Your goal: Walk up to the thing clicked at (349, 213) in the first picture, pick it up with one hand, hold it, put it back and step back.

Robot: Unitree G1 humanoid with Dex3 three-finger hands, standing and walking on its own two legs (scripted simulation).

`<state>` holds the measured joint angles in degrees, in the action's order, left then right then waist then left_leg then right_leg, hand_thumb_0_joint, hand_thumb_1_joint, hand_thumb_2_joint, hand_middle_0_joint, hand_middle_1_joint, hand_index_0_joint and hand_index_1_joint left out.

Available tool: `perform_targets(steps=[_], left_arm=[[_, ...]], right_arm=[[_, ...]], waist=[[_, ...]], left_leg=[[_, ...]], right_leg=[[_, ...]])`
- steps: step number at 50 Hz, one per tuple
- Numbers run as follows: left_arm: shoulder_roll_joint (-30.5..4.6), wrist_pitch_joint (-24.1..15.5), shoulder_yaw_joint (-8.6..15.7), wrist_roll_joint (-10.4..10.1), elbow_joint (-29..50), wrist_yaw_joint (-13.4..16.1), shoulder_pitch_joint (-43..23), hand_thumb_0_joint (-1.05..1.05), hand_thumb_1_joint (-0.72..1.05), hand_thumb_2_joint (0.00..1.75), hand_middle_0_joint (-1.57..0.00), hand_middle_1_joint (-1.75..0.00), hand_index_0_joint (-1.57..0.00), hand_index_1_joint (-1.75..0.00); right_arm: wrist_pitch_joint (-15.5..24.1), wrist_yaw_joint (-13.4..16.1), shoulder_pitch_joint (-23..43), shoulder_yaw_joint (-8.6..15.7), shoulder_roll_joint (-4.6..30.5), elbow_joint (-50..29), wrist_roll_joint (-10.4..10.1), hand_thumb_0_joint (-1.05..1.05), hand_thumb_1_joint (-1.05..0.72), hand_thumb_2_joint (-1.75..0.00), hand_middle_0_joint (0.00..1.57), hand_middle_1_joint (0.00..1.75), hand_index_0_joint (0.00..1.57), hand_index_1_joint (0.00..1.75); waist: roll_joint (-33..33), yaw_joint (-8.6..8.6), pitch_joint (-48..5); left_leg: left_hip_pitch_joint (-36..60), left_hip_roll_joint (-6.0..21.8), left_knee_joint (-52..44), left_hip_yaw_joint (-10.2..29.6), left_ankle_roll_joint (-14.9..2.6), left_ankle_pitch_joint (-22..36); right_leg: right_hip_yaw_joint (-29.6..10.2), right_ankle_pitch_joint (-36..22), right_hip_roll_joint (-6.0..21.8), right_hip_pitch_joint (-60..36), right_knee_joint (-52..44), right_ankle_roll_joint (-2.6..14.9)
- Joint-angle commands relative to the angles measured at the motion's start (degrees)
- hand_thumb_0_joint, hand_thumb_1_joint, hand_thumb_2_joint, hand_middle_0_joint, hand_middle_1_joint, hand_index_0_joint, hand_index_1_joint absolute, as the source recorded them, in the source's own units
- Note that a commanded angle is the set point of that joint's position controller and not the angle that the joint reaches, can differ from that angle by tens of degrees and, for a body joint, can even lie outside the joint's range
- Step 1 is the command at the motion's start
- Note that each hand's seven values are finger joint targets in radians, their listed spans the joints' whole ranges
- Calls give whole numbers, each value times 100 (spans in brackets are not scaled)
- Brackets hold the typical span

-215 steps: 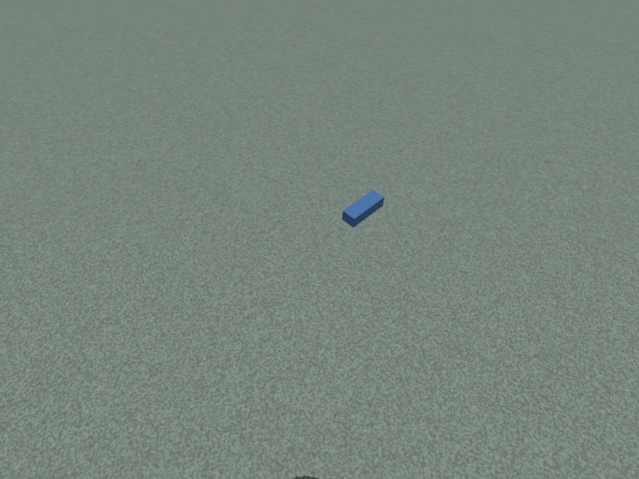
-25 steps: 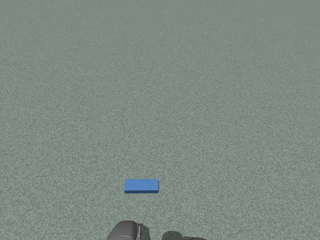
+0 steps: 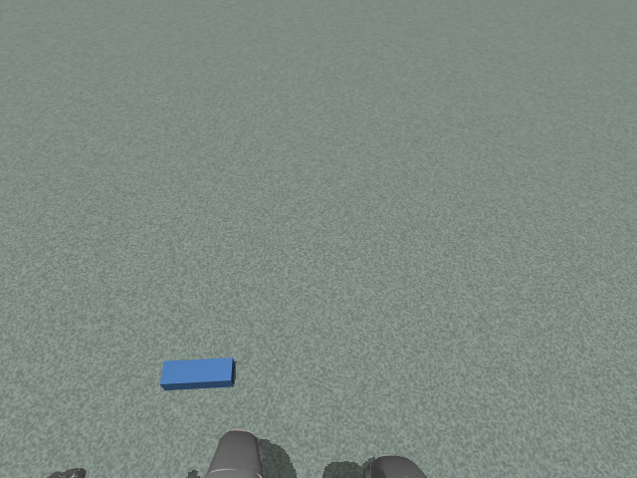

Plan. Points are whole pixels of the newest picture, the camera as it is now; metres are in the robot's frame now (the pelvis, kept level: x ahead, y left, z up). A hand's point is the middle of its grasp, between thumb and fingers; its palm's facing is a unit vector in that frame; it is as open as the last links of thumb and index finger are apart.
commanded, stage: walk up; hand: left
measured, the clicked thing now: (198, 374) +0.48 +0.33 -0.68
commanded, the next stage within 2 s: stand in 1.76 s
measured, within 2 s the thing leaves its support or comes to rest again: neither
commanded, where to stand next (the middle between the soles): +0.11 +0.05 m, yaw +3 degrees
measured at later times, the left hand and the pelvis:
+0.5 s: hand out of the picture +0.06 +0.32 -0.11, palm faces +0.05 -0.88 -0.48, open 7.4 cm; pelvis +0.02 +0.01 +0.03, yaw +3 degrees
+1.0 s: hand out of the picture +0.08 +0.29 -0.10, palm faces +0.01 -0.93 -0.37, open 7.4 cm; pelvis +0.01 +0.02 +0.06, yaw +2 degrees
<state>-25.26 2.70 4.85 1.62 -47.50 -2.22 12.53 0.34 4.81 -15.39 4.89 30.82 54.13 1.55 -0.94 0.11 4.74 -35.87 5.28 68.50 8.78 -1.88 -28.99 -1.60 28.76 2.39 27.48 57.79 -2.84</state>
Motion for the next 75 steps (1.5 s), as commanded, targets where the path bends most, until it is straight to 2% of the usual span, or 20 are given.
perform_targets(steps=[1, 8, 11, 15, 18, 19, 20, 21, 22, 25, 26, 28, 30, 33, 35, 37, 40, 50, 68, 75], left_arm=[[-1782, -414, 457, -4, 236, 286, -419, 0, 90, 90, -20, -30, -20, -30], [-1717, -723, 358, -129, -155, 560, 533, 0, 90, 90, -20, -30, -20, -30], [-1574, -744, 307, -158, -147, 659, 846, 0, 90, 90, -20, -30, -20, -30], [-1525, -704, 226, -132, 19, 657, 496, 0, 90, 90, -20, -30, -20, -30], [-1284, -630, 64, -204, 106, 580, 66, 0, 90, 90, -20, -30, -20, -30], [-986, -633, -39, -226, 149, 559, 140, 0, 90, 90, -20, -30, -20, -30], [-956, -602, -43, -261, 70, 598, 17, 0, 90, 90, -20, -30, -20, -30], [-1137, -590, -26, -214, -71, 617, -179, 0, 90, 90, -20, -30, -20, -30], [-1095, -582, -41, -201, -132, 581, -192, 0, 90, 90, -20, -30, -20, -30], [-1003, -658, -33, -211, -518, 521, 403, 0, 90, 90, -20, -30, -20, -30], [-1170, -690, 7, -154, -611, 517, 339, 0, 90, 90, -20, -30, -20, -30], [-1723, -696, 71, -116, -532, 489, -131, 0, 90, 90, -20, -30, -20, -30], [-1381, -640, -78, -130, -489, 453, -757, 0, 90, 90, -20, -30, -20, -30], [-1086, -534, -154, -138, -747, 425, -573, 0, 90, 90, -20, -30, -20, -30], [-986, -560, -155, -153, -911, 389, -366, 0, 90, 90, -20, -30, -20, -30], [-1010, -622, -153, -158, -1046, 385, -347, 0, 90, 90, -20, -30, -20, -30], [-1125, -633, -177, -147, -1072, 367, -737, 0, 90, 90, -20, -30, -20, -30], [-973, -612, -275, -164, -1435, 354, -951, 0, 90, 90, -20, -30, -20, -30], [-874, -536, -206, -86, -1535, 320, -1275, 0, 90, 90, -20, -30, -20, -30], [-821, -524, -198, -106, -1476, 325, -1202, 0, 90, 90, -20, -30, -20, -30]], right_arm=[[273, -147, -324, 88, 926, -101, -141, 0, -90, -90, 20, 30, 20, 30], [-4, -402, 521, 171, 676, -635, 51, 0, -90, -90, 20, 30, 20, 30], [-45, -438, 792, 209, 542, -776, 32, 0, -90, -90, 20, 30, 20, 30], [-28, -472, 742, 218, 301, -758, -66, 0, -90, -90, 20, 30, 20, 30], [89, -447, 215, 249, 297, -447, -82, 0, -90, -90, 20, 30, 20, 30], [121, -418, 129, 335, 655, -435, -29, 0, -90, -90, 20, 30, 20, 30], [98, -430, 395, 322, 911, -507, -188, 0, -90, -90, 20, 30, 20, 30], [72, -451, 568, 295, 848, -527, -211, 0, -90, -90, 20, 30, 20, 30], [63, -443, 710, 221, 677, -541, -187, 0, -90, -90, 20, 30, 20, 30], [30, -426, 1441, 79, 615, -533, -198, 0, -90, -90, 20, 30, 20, 30], [15, -450, 1487, -23, 356, -494, -232, 0, -90, -90, 20, 30, 20, 30], [-35, -423, 1303, -37, 287, -370, -223, 0, -90, -90, 20, 30, 20, 30], [-19, -465, 1022, -8, 306, -37, -191, 0, -90, -90, 20, 30, 20, 30], [54, -522, 1339, 13, 616, 41, -123, 0, -90, -90, 20, 30, 20, 30], [75, -526, 1634, -36, 595, 46, -109, 0, -90, -90, 20, 30, 20, 30], [55, -533, 1817, -106, 379, 100, -139, 0, -90, -90, 20, 30, 20, 30], [16, -543, 1651, -117, 292, 288, -129, 0, -90, -90, 20, 30, 20, 30], [12, -552, 1681, -117, 240, 641, -174, 0, -90, -90, 20, 30, 20, 30], [-37, -581, 1555, -97, 184, 869, -126, 0, -90, -90, 20, 30, 20, 30], [8, -544, 1517, -97, 195, 794, -128, 0, -90, -90, 20, 30, 20, 30]], waist=[[-897, 55, -10], [-762, -269, -336], [-705, -380, -627], [-1043, -226, -837], [-743, 183, -1071], [189, 238, -1345], [797, 226, -1542], [730, 197, -1282], [457, 106, -1072], [769, -346, -759], [459, -354, -617], [-252, -81, -675], [53, 214, -460], [520, -66, -302], [625, -239, -301], [717, -306, -434], [567, -72, -497], [275, -37, -792], [26, 24, -517], [162, 1, -862]], left_leg=[[-540, 62, -149, -352, 24, 389], [-426, -56, -766, -342, 1, 188], [-274, -211, -957, -471, 61, 171], [709, -392, -1876, -861, 49, 313], [2533, -537, -3460, -987, -155, 1850], [3426, 194, -3447, 242, -466, 2827], [3157, 1202, -3443, 1328, -1276, 3220], [2642, 1341, -3535, 1451, -1531, 3198], [2435, 1077, -3445, 951, -1410, 3267], [1571, 501, -2949, 108, -707, 3477], [1167, 231, -2641, -17, -348, 3249], [1624, -295, -2244, -489, -33, 1518], [2252, -139, -3249, -182, -86, 1168], [1664, 835, -4581, 1267, -735, 370], [1453, 748, -4559, 946, -677, 593], [1320, 370, -4316, 292, -268, 1082], [1821, 88, -4370, -6, -45, 809], [2585, 104, -4588, -307, 18, 2099], [2816, 91, -5127, -412, 113, 1787], [3051, 149, -5012, -509, 125, 2811]], right_leg=[[-2574, 364, 1418, -612, -3152, 1329], [-2262, -4246, 1770, -1924, -2465, 1600], [-1869, -5381, 1604, -2327, -2168, 1420], [-1277, -5227, 1319, -1826, -1865, 1392], [-495, -4121, 842, -740, -1114, 884], [-185, -3036, 458, 202, -369, 510], [331, -947, 9, 198, -265, 317], [132, 460, 19, -24, -275, 334], [45, 577, 6, -129, -315, 347], [216, -1399, 22, -1197, -1988, 383], [-398, -2071, 283, -1443, -2261, 516], [-1828, -1781, 1377, -709, -2847, 1264], [-1038, -1253, 908, -165, -2623, 871], [142, -374, -95, -649, -1630, 355], [61, -445, -54, -1094, -2089, 391], [-174, -1228, 96, -1661, -2727, 461], [-482, -1319, 335, -1384, -3069, 523], [-347, -2331, 428, -1783, -3644, 408], [-367, -1615, 462, -1697, -4236, 324], [-251, -2743, 492, -2054, -4021, 307]])
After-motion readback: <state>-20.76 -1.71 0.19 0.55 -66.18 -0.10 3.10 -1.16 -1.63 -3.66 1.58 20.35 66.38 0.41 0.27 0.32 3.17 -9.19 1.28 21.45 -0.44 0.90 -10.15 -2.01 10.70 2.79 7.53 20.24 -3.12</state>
